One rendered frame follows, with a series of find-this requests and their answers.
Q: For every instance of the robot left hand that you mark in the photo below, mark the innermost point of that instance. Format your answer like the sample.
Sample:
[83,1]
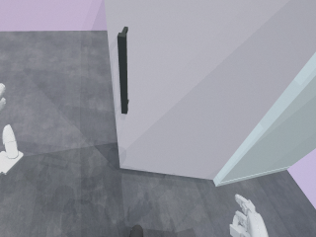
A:
[12,155]

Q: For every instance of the fridge door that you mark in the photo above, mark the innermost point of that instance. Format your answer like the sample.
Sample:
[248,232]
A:
[201,74]

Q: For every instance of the left robot foot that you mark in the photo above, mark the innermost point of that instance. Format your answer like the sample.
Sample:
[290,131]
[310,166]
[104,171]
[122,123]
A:
[136,231]

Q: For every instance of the handle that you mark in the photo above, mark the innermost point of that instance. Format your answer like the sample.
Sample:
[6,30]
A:
[122,69]

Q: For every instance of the robot right hand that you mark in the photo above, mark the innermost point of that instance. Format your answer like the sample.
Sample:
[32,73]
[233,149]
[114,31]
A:
[253,224]

